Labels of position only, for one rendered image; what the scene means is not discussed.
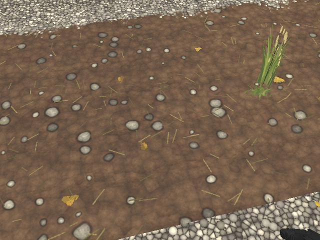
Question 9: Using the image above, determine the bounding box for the right robot hand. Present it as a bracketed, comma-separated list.
[280, 228, 320, 240]

